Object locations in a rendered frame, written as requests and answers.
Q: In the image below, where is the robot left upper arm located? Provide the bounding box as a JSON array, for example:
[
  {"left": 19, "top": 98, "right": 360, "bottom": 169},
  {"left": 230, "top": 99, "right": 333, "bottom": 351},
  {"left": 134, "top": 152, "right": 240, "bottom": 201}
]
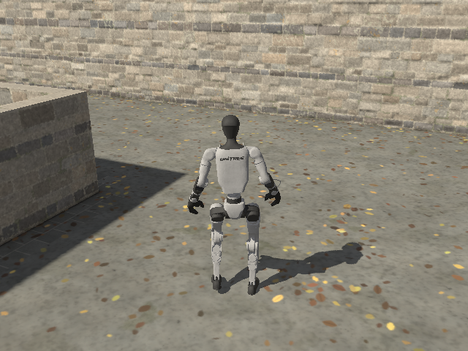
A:
[{"left": 197, "top": 148, "right": 216, "bottom": 188}]

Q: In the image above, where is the right robot hand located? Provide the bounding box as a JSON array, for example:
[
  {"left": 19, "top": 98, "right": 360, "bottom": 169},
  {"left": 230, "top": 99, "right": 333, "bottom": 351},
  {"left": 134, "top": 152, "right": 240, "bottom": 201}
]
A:
[{"left": 265, "top": 192, "right": 281, "bottom": 206}]

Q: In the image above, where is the left robot forearm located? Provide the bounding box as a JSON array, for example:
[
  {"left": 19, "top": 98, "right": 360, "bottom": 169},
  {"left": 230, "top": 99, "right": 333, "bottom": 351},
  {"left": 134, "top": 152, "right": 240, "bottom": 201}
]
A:
[{"left": 189, "top": 176, "right": 204, "bottom": 203}]

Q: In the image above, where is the robot head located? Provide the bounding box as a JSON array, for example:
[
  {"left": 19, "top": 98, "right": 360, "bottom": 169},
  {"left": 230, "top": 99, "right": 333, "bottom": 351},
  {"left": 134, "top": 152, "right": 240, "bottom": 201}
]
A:
[{"left": 219, "top": 115, "right": 244, "bottom": 150}]

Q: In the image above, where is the right robot forearm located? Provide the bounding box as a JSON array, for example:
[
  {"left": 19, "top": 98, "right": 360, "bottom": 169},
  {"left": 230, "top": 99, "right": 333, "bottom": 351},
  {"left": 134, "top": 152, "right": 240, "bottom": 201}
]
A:
[{"left": 265, "top": 173, "right": 279, "bottom": 195}]

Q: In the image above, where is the robot right upper arm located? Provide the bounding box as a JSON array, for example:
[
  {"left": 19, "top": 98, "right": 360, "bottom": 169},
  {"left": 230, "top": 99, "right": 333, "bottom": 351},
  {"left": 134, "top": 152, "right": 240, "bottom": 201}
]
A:
[{"left": 247, "top": 146, "right": 271, "bottom": 185}]

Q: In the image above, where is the left robot hand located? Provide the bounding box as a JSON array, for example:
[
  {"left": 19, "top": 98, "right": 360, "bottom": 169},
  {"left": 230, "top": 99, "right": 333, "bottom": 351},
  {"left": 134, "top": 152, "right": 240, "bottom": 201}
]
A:
[{"left": 187, "top": 199, "right": 204, "bottom": 214}]

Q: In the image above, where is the robot right thigh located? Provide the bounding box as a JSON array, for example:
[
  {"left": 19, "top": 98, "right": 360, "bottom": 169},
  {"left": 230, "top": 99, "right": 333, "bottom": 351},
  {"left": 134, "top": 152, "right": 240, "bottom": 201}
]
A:
[{"left": 244, "top": 203, "right": 260, "bottom": 252}]

